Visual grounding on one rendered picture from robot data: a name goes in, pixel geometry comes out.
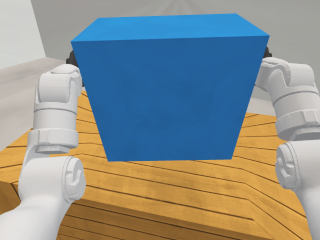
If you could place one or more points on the left robot forearm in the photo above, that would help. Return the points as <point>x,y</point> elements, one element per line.
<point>55,114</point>

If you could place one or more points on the right robot forearm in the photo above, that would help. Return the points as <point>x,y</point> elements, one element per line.
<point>294,96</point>

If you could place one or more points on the robot left upper arm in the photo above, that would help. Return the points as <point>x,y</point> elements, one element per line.
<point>48,186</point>

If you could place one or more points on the robot right upper arm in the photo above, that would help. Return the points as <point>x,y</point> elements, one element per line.
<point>297,169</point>

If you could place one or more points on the pedestal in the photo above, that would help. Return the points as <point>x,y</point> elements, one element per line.
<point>226,199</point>

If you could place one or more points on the carton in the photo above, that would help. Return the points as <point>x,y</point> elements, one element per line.
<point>171,87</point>

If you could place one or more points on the left robot hand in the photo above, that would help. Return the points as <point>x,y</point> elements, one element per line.
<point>72,60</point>

